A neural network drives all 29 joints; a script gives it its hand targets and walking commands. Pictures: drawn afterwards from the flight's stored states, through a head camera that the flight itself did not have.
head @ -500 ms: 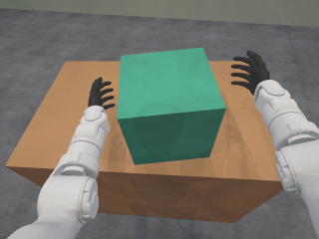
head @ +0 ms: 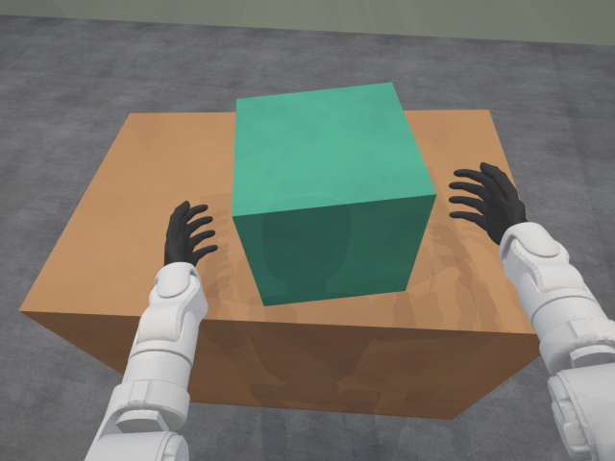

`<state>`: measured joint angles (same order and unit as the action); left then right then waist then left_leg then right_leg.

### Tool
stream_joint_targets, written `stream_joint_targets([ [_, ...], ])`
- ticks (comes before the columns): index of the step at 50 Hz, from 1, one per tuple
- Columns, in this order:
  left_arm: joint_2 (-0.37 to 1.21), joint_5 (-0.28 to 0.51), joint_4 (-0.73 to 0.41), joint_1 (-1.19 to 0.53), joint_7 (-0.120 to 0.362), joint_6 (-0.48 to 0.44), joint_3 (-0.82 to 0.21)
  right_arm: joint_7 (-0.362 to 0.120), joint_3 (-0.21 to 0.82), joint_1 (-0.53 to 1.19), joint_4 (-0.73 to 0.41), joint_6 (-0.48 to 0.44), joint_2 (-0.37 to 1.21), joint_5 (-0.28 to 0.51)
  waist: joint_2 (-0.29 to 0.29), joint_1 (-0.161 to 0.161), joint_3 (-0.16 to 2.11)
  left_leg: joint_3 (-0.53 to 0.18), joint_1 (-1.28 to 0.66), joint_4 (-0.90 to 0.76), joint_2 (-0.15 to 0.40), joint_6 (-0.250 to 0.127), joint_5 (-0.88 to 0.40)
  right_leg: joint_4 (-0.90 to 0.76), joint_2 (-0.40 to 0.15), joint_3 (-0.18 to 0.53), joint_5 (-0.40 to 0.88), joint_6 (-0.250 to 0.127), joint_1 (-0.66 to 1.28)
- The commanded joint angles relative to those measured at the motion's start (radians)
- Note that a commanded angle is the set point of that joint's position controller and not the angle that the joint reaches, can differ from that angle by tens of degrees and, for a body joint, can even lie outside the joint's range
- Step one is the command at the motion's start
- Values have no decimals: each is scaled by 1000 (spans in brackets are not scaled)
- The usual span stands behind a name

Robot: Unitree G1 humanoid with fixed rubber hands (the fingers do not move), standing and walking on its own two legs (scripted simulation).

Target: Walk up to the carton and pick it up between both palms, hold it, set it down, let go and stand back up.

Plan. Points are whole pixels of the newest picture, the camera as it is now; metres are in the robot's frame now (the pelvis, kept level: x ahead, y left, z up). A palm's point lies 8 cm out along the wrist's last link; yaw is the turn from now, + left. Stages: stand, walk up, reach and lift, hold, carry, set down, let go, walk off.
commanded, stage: set down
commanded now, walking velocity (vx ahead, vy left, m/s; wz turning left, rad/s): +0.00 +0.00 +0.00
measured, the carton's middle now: (324, 199) +0.50 +0.03 +0.02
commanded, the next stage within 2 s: none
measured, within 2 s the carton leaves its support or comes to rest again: neither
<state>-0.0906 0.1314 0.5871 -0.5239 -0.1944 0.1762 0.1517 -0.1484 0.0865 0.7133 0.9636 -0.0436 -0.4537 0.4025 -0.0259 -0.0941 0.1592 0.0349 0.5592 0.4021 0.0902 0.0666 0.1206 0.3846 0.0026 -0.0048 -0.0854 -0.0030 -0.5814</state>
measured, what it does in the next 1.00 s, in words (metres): stands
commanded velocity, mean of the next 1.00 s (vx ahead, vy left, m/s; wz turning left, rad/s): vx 0.00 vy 0.00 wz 0.00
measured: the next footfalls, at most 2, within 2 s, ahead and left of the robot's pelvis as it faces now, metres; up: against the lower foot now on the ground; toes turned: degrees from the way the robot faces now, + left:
none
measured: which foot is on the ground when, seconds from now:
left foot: down 0.00-1.00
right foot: down 0.00-1.00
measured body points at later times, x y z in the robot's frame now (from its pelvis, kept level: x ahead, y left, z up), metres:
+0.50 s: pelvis +0.01 +0.00 +0.00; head +0.07 -0.01 +0.45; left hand +0.32 +0.22 +0.01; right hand +0.39 -0.23 +0.02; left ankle +0.03 +0.16 -0.74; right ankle +0.05 -0.12 -0.74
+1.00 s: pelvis +0.02 +0.00 +0.01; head +0.06 +0.01 +0.45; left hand +0.29 +0.22 -0.01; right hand +0.33 -0.23 -0.01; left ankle +0.03 +0.16 -0.74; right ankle +0.05 -0.12 -0.74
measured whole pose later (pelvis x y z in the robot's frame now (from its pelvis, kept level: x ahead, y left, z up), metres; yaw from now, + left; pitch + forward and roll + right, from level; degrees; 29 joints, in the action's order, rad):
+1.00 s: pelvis +0.02 +0.00 +0.01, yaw +0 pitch +8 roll +0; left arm -0.03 0.11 0.37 -0.05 -0.17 0.05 0.10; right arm -0.18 0.07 0.14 0.71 -0.21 -0.42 0.38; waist 0.00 -0.08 0.06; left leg 0.04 0.36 0.40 0.09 0.06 0.18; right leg 0.38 0.00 -0.01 -0.14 0.00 -0.37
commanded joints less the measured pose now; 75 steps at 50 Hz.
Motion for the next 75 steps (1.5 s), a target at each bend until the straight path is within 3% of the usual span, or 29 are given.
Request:
stream_joint_targets([
  [1, -62, -17, -350, -245, -12, -77, -122, -33, -130, 271, -221, -77, -212, -51, 100, 33, 543, 10, -390, -38, -83, -37, -83, -21, 87, -44, 39, -5, 374],
  [4, -51, -36, -323, -183, -5, -88, -118, -43, -123, 230, -240, -90, -219, -62, 127, 36, 521, 9, -389, -45, -84, -47, -74, -30, 86, -41, 51, -9, 398],
  [7, -79, -49, -331, -239, -6, -94, -119, -42, -141, 270, -232, -98, -232, -68, 87, 41, 532, 26, -368, -45, -94, -45, -72, -33, 80, -32, 55, -7, 405],
  [9, -39, -82, -357, -87, -1, -106, -105, -42, -113, 112, -238, -125, -194, -71, 101, 33, 494, 22, -393, -48, -89, -45, -126, -25, 84, -31, 108, -3, 455],
  [13, -33, -87, -395, -33, 15, -129, -111, -35, -121, 85, -307, -171, -204, -67, 123, 60, 490, 25, -373, -32, -99, -38, -201, -12, 78, -17, 209, 4, 498],
  [17, -15, -98, -421, 84, 13, -157, -97, -37, -98, -16, -332, -194, -192, -46, 140, 44, 425, 32, -348, -39, -106, -42, -195, -6, 80, -9, 223, 3, 527],
  [19, 2, -93, -440, 116, 19, -164, -134, -40, -106, -71, -322, -203, -195, -38, 100, 71, 425, 21, -383, -33, -103, -37, -190, -20, 80, -10, 208, -3, 527],
  [24, -16, -79, -511, 105, 12, -187, -136, -40, -124, -67, -403, -228, -185, -47, 113, 69, 458, 31, -405, -22, -103, -33, -158, -21, 79, -2, 162, -7, 480],
  [27, 8, -81, -497, 221, 15, -207, -148, -46, -99, -205, -349, -233, -167, -29, 107, 85, 394, 21, -408, -25, -99, -35, -149, -21, 73, -6, 137, -5, 475],
  [29, -33, -73, -458, 140, 24, -198, -152, -30, -103, -139, -378, -221, -177, -58, 141, 104, 365, 31, -398, -34, -102, -44, -42, -36, 62, 7, 35, 4, 454],
  [33, -16, -68, -445, 208, 29, -199, -175, -27, -106, -230, -368, -220, -150, -58, 122, 128, 314, 25, -396, -51, -107, -43, -4, -43, 51, 11, 3, 1, 468],
  [34, -24, -69, -466, 216, 26, -205, -162, -24, -103, -206, -404, -223, -137, -52, 113, 96, 329, 30, -385, -42, -110, -44, -8, -45, 46, 17, 16, -3, 475],
  [36, -37, -78, -396, 229, 31, -192, -160, -19, -94, -241, -362, -211, -111, -66, 106, 102, 277, 25, -382, -54, -107, -50, 57, -52, 37, 22, -49, -2, 453],
  [39, -36, -75, -444, 202, 20, -183, -163, -19, -103, -224, -408, -208, -120, -58, 71, 92, 275, 21, -384, -61, -102, -46, 80, -49, 38, 19, -75, -3, 445],
  [41, -19, -104, -363, 296, 38, -162, -155, -9, -76, -316, -372, -200, -85, -74, 93, 90, 197, 23, -405, -68, -105, -51, 71, -61, 34, 28, -61, -7, 458],
  [44, 13, -109, -444, 356, 34, -162, -160, -12, -68, -381, -384, -207, -97, -56, 59, 78, 215, 3, -448, -57, -96, -37, 5, -50, 41, 14, -1, -17, 474],
  [45, 2, -110, -478, 344, 30, -165, -159, -12, -91, -386, -411, -217, -121, -71, 66, 100, 240, -3, -481, -55, -91, -32, -18, -44, 47, 5, 15, -16, 469],
  [46, -15, -87, -538, 270, 16, -182, -165, -11, -114, -308, -487, -230, -138, -70, 64, 90, 278, 3, -478, -43, -92, -24, -52, -37, 52, -9, 30, -15, 446],
  [47, 18, -107, -434, 424, 33, -166, -163, -8, -80, -461, -391, -220, -91, -73, 78, 105, 187, 5, -476, -43, -98, -30, -53, -57, 45, 3, 42, -18, 466],
  [48, 2, -121, -524, 396, 27, -183, -143, -7, -88, -421, -465, -234, -111, -62, 69, 84, 237, 9, -489, -35, -101, -24, -94, -49, 47, 2, 72, -19, 493],
  [53, -21, -118, -582, 432, 24, -203, -147, -4, -99, -483, -525, -257, -117, -72, 87, 96, 247, 14, -497, -25, -99, -18, -100, -40, 50, -5, 104, -21, 493],
  [57, -30, -134, -492, 488, 45, -204, -123, 13, -81, -578, -481, -252, -83, -89, 123, 113, 154, 28, -468, -43, -109, -33, -55, -59, 39, 8, 99, -15, 513],
  [59, -12, -122, -525, 479, 42, -215, -145, 12, -96, -585, -465, -260, -97, -100, 92, 120, 186, 9, -489, -40, -98, -24, -84, -39, 45, -7, 119, -22, 495],
  [60, -20, -126, -542, 483, 43, -215, -138, 13, -102, -570, -508, -269, -80, -103, 71, 93, 208, 14, -509, -29, -98, -17, -123, -45, 47, -7, 145, -29, 495],
  [61, -24, -133, -481, 503, 55, -197, -138, 19, -95, -598, -450, -261, -64, -112, 88, 119, 165, 16, -525, -28, -101, -19, -118, -55, 45, -5, 143, -27, 484],
  [63, -15, -140, -486, 513, 62, -194, -137, 22, -78, -600, -470, -267, -59, -118, 88, 112, 174, 17, -520, -26, -103, -16, -139, -59, 48, -3, 173, -33, 510],
  [71, -55, -144, -430, 528, 82, -162, -107, 48, -99, -647, -462, -246, -11, -175, 97, 110, 118, 28, -476, -42, -109, -28, -49, -72, 38, -3, 101, -23, 526],
  [73, -61, -144, -480, 507, 66, -157, -117, 41, -119, -639, -479, -245, -26, -167, 49, 104, 131, 12, -495, -49, -97, -25, -41, -62, 41, -24, 51, -29, 493],
  [75, -51, -159, -407, 532, 87, -132, -114, 50, -118, -672, -427, -223, 0, -196, 61, 111, 84, 6, -507, -55, -98, -27, -27, -77, 40, -14, 45, -29, 493],
])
